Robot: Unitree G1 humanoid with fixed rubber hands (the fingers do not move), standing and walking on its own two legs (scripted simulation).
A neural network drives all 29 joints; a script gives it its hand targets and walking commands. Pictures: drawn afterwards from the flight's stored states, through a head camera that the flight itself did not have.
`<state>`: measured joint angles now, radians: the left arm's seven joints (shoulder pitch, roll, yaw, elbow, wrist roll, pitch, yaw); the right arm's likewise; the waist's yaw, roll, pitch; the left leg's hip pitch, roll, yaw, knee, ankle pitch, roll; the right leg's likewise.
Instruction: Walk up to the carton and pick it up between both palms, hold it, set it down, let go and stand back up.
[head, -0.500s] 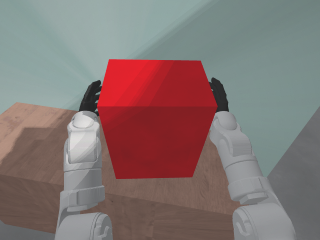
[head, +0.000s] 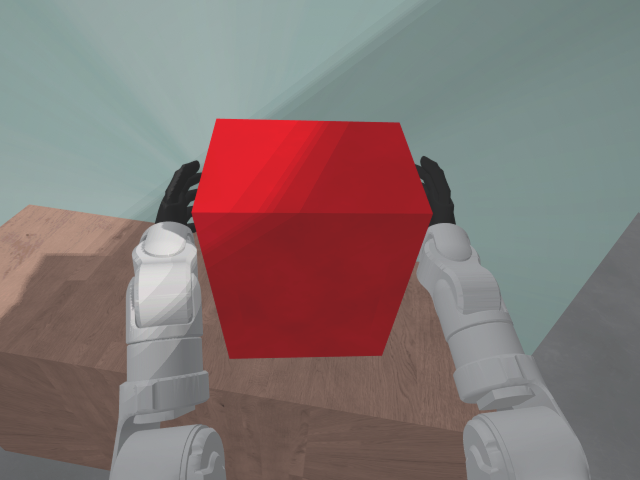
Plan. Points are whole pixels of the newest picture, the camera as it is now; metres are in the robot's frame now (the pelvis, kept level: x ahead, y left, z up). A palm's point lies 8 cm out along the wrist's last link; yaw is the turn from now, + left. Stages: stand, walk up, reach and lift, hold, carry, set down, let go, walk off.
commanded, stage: hold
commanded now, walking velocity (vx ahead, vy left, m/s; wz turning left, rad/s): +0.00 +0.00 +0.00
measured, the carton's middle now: (307, 249) +0.37 +0.00 +0.15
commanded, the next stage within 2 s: none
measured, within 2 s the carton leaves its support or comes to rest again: neither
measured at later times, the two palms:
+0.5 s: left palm (174, 224) +0.36 +0.15 +0.20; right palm (434, 221) +0.35 -0.15 +0.20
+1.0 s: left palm (174, 227) +0.36 +0.15 +0.20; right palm (435, 222) +0.35 -0.15 +0.20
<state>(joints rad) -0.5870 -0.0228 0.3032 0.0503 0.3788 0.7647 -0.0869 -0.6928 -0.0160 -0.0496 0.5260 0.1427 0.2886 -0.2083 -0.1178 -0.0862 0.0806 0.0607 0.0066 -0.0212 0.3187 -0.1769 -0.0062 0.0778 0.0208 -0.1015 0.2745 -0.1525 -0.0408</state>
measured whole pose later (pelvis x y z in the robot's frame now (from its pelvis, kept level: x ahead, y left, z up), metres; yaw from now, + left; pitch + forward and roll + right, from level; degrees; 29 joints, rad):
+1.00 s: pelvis +0.00 +0.00 +0.00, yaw +0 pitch -11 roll +0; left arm -0.59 -0.02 0.29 0.06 0.37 0.76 -0.07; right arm -0.70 -0.02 -0.06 0.53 0.14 0.28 -0.19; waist -0.11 -0.09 0.07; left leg 0.05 0.00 -0.01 0.32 -0.17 0.00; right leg 0.07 0.02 -0.10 0.28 -0.15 -0.04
